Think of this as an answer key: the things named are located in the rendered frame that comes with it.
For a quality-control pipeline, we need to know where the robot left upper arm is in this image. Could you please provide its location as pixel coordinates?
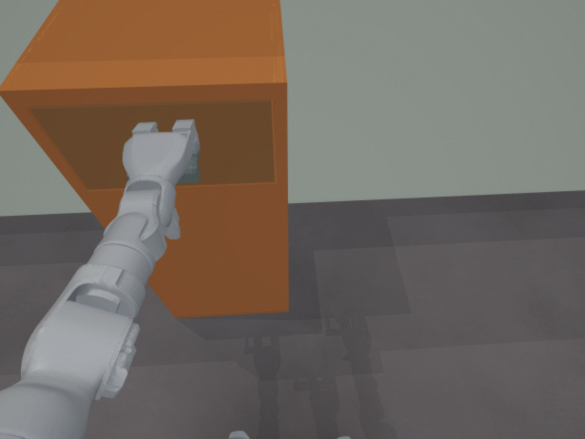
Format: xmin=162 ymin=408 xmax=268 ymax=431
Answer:
xmin=0 ymin=300 xmax=140 ymax=439

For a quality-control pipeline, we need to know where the handle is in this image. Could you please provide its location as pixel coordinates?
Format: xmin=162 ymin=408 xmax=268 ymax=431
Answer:
xmin=127 ymin=151 xmax=200 ymax=183

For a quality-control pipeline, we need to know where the drawer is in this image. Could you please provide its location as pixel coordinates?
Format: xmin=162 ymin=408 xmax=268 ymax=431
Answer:
xmin=29 ymin=99 xmax=274 ymax=189

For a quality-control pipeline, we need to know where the robot left forearm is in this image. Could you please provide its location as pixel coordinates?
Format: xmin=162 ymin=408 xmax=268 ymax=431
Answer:
xmin=21 ymin=175 xmax=176 ymax=380

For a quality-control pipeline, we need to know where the robot left hand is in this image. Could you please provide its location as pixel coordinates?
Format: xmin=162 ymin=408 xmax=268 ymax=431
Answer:
xmin=122 ymin=119 xmax=199 ymax=240

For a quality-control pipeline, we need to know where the cabinet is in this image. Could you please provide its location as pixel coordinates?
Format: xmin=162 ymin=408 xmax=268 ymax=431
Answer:
xmin=0 ymin=0 xmax=289 ymax=318

